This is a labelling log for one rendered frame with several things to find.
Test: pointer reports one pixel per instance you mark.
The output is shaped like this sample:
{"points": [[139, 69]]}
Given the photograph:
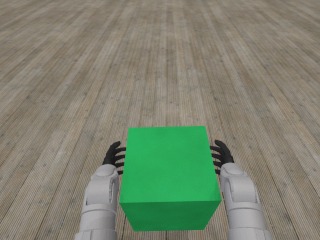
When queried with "robot left hand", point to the robot left hand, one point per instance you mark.
{"points": [[111, 158]]}

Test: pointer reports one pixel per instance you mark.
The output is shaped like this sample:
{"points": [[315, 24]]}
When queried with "robot right hand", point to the robot right hand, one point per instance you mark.
{"points": [[224, 156]]}

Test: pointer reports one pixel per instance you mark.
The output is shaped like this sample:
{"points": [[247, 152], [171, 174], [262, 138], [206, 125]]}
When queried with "robot right forearm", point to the robot right forearm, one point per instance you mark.
{"points": [[243, 206]]}

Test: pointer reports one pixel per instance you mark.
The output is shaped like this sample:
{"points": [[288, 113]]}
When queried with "robot left forearm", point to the robot left forearm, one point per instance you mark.
{"points": [[99, 209]]}

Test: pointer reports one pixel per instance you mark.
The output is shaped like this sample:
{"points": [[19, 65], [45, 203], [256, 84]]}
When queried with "carton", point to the carton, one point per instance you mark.
{"points": [[169, 181]]}

